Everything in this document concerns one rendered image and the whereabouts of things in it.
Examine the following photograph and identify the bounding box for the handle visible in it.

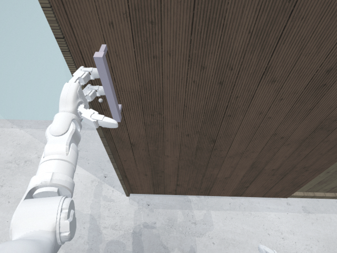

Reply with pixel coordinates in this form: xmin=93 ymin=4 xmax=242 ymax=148
xmin=93 ymin=44 xmax=122 ymax=122

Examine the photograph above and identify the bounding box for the wardrobe door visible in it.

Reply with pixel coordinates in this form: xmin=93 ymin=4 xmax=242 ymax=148
xmin=50 ymin=0 xmax=337 ymax=198
xmin=297 ymin=162 xmax=337 ymax=193

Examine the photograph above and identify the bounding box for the left robot forearm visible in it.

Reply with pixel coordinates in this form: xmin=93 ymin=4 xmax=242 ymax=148
xmin=9 ymin=112 xmax=82 ymax=241

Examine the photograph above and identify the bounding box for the robot left hand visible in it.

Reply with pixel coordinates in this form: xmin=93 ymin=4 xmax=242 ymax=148
xmin=59 ymin=66 xmax=118 ymax=128

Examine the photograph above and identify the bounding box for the robot left upper arm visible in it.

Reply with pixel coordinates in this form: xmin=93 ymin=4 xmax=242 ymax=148
xmin=0 ymin=196 xmax=76 ymax=253

